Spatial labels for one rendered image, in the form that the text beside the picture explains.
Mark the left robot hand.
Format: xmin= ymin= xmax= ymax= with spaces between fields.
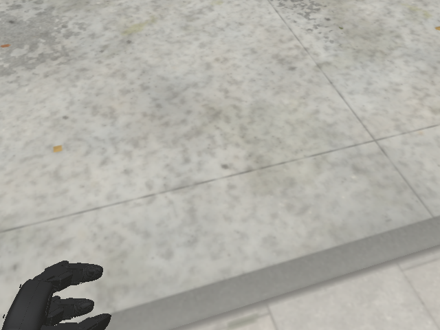
xmin=2 ymin=261 xmax=111 ymax=330

